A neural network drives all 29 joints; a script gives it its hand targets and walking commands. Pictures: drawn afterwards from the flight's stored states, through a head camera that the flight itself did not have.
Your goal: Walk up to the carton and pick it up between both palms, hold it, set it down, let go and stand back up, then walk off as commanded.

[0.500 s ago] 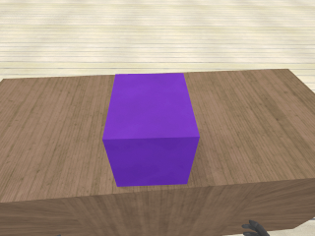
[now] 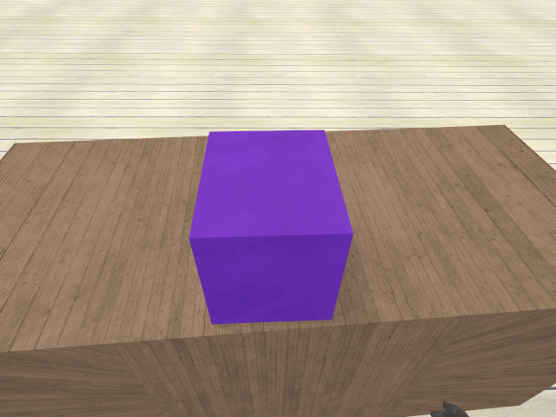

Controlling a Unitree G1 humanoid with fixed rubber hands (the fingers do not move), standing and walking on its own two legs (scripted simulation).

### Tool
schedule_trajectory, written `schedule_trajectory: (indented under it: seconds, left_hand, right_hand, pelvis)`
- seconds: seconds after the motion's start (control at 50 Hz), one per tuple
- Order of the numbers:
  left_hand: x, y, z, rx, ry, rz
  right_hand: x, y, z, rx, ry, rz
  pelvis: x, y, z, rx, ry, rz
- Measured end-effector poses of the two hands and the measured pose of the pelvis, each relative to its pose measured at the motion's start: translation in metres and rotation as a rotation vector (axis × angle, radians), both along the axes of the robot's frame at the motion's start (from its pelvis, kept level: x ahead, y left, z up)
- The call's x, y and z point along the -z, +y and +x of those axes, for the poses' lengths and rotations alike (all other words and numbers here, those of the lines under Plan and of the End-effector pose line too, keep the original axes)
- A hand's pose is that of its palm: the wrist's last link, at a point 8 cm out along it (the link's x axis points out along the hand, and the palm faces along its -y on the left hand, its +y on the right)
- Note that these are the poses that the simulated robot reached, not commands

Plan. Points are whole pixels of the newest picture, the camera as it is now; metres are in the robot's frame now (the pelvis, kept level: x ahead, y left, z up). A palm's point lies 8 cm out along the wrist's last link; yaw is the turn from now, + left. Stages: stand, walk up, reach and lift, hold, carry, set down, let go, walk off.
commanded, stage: walk off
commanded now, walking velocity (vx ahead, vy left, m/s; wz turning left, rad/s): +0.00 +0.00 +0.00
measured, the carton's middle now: (269, 224) +0.46 +0.02 +0.02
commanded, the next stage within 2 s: none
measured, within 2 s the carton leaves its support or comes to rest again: neither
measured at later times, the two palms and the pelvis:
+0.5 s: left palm out of the picture -0.01 +0.29 -0.12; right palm out of the picture +0.02 -0.31 -0.12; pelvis -0.07 -0.01 -0.02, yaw +0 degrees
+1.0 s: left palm out of the picture -0.09 +0.30 -0.10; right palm out of the picture -0.10 -0.31 -0.14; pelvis -0.20 +0.00 -0.03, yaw +0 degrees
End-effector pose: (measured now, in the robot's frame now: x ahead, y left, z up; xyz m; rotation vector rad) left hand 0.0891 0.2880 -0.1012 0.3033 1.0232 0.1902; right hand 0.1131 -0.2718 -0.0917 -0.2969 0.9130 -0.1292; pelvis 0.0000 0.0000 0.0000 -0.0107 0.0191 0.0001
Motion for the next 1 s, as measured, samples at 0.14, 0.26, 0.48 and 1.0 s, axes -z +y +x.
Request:
schedule_trajectory:
  seconds: [0.14, 0.26, 0.48, 1.0]
  left_hand:
    - [0.002, 0.002, -0.009, -0.006, 0.013, -0.003]
    - [0.005, 0.003, -0.019, -0.009, 0.028, -0.004]
    - [0.021, 0.0, -0.093, -0.055, 0.127, 0.027]
    - [0.0, 0.017, -0.175, -0.014, -0.008, 0.107]
  right_hand:
    - [0.002, 0.0, -0.009, 0.007, 0.016, -0.002]
    - [0.005, -0.002, -0.02, 0.02, 0.035, -0.012]
    - [0.028, -0.035, -0.085, 0.056, 0.123, -0.05]
    - [0.051, -0.041, -0.213, 0.085, 0.168, -0.068]
  pelvis:
    - [0.0, 0.002, -0.004, 0.0, -0.006, -0.002]
    - [0.002, 0.003, -0.012, 0.0, -0.026, -0.003]
    - [0.019, -0.01, -0.064, 0.0, -0.114, 0.011]
    - [0.03, 0.0, -0.197, 0.006, -0.159, -0.006]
